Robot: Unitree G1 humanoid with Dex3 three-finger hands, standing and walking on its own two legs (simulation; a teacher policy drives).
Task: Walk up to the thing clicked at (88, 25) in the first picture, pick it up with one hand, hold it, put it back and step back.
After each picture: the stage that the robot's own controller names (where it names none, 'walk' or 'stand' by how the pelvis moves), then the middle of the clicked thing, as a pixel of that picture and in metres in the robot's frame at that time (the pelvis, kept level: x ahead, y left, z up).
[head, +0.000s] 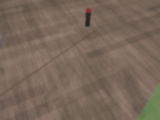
stand; (88, 17) +1.84 -0.07 -0.65
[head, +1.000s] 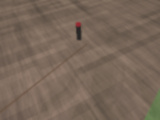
walk; (78, 31) +1.71 +0.19 -0.63
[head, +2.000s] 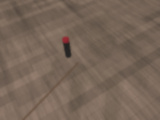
walk; (67, 47) +1.15 +0.27 -0.65
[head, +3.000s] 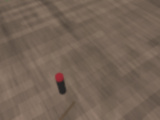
walk; (61, 84) +0.72 +0.24 -0.65
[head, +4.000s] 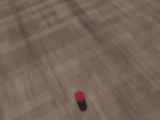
walk; (81, 101) +0.50 +0.11 -0.63
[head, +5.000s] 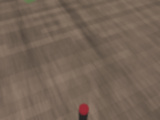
stand; (83, 115) +0.47 +0.00 -0.64
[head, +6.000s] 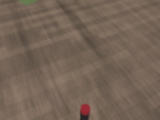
stand; (84, 115) +0.47 -0.01 -0.66
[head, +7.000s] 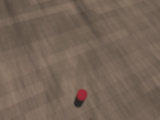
walk; (79, 99) +0.43 -0.05 -0.63
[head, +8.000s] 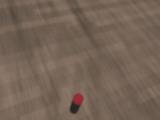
stand; (75, 104) +0.46 -0.03 -0.62
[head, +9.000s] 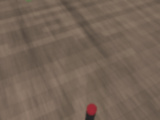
stand; (90, 115) +0.45 -0.07 -0.63
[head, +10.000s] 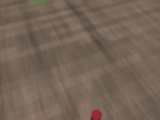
stand; out of the picture +0.44 -0.09 -0.66
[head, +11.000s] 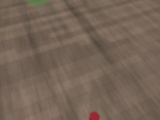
stand; out of the picture +0.42 -0.06 -0.66
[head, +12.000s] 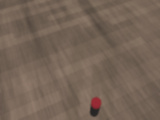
go down; (95, 107) +0.44 -0.06 -0.64
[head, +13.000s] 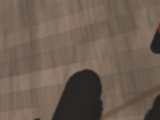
go down; out of the picture +0.50 -0.17 -0.24
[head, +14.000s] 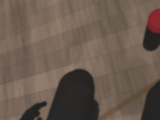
close in; (154, 33) +0.50 -0.18 -0.21
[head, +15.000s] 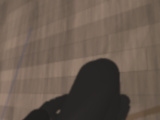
close in; out of the picture +0.49 -0.22 -0.17
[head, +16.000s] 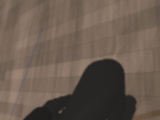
close; out of the picture +0.49 -0.22 -0.18
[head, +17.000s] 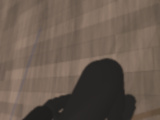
lift; out of the picture +0.49 -0.22 -0.18
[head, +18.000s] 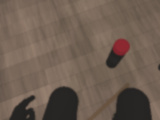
lift; (115, 55) +0.50 -0.14 -0.32
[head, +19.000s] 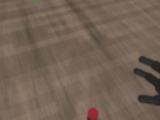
close in; (92, 119) +0.43 -0.06 -0.61
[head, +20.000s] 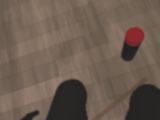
go down; (130, 47) +0.51 -0.13 -0.28
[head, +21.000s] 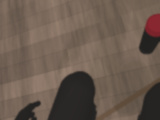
stand; (151, 37) +0.51 -0.17 -0.22
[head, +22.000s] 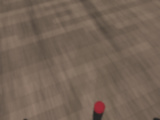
stand; (98, 112) +0.43 -0.06 -0.58
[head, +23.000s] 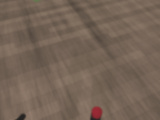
close in; (95, 118) +0.44 -0.06 -0.59
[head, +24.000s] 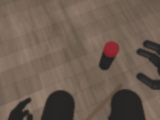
rest palm; (107, 57) +0.51 -0.12 -0.33
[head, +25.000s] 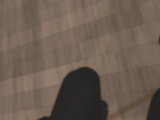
stand; out of the picture +0.51 -0.19 -0.19
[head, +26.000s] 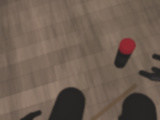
close; (123, 55) +0.53 -0.13 -0.33
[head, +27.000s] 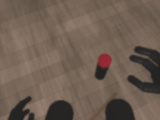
rest palm; (102, 68) +0.51 -0.10 -0.40
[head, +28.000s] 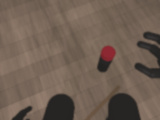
rest palm; (105, 60) +0.51 -0.11 -0.37
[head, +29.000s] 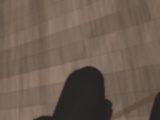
stand; out of the picture +0.51 -0.20 -0.19
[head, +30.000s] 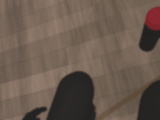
close; (151, 33) +0.52 -0.18 -0.21
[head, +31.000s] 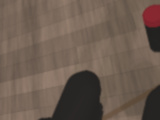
hold; (156, 32) +0.52 -0.17 -0.22
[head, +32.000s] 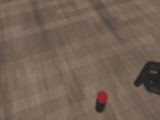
crouch; (100, 102) +0.47 -0.08 -0.56
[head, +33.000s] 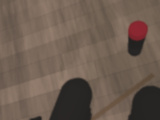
lower; (135, 41) +0.53 -0.13 -0.28
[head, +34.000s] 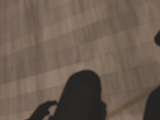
lower; out of the picture +0.53 -0.21 -0.21
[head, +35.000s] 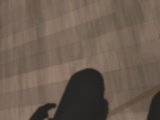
lower; out of the picture +0.54 -0.22 -0.22
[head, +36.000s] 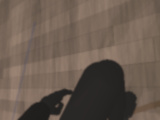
withdraw; out of the picture +0.63 -0.31 -0.28
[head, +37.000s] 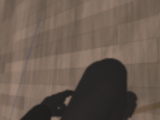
withdraw; out of the picture +0.65 -0.30 -0.27
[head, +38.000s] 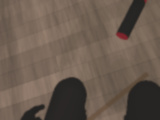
walk; (131, 17) +0.70 -0.19 -0.34
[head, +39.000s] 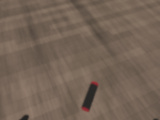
stand; (90, 95) +0.64 -0.04 -0.68
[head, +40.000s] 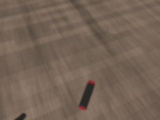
stand; (87, 94) +0.65 -0.02 -0.69
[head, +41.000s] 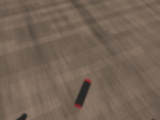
stand; (83, 92) +0.66 +0.02 -0.69
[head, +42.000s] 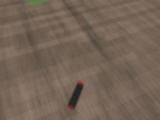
stand; (76, 94) +0.70 +0.06 -0.74
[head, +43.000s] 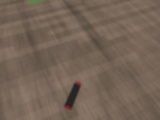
stand; (73, 95) +0.68 +0.09 -0.75
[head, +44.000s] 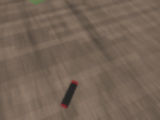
walk; (69, 93) +0.69 +0.12 -0.75
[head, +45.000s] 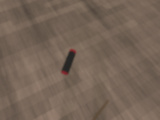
walk; (68, 61) +0.85 +0.17 -0.73
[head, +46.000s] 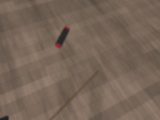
walk; (62, 36) +1.14 +0.19 -0.71
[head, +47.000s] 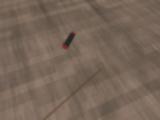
walk; (69, 40) +1.36 +0.21 -0.73
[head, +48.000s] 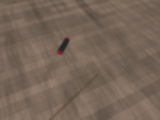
stand; (63, 45) +1.34 +0.21 -0.75
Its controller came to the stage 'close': yes
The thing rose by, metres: 0.00
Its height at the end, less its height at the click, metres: -0.09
